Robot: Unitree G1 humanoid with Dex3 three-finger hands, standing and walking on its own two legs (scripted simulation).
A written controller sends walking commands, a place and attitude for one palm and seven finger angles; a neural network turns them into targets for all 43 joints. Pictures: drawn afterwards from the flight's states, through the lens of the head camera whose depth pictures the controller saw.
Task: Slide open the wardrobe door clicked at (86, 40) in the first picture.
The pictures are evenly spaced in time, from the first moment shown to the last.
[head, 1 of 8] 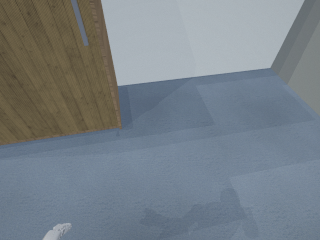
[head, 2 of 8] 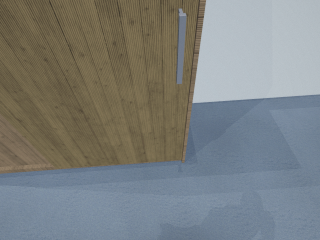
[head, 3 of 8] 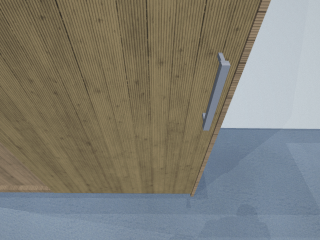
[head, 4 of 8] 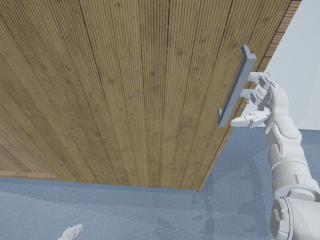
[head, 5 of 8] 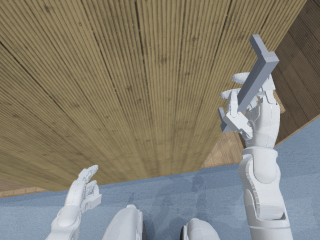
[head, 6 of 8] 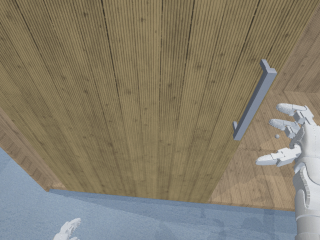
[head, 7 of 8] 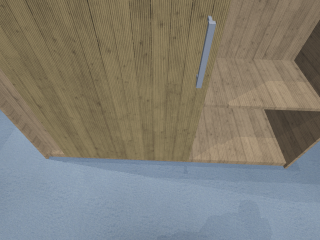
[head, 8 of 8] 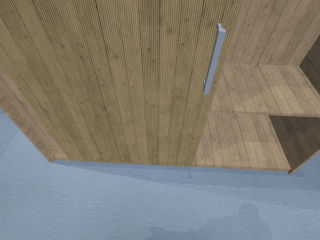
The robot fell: no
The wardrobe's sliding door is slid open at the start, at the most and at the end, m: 0.00 0.68 0.68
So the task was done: yes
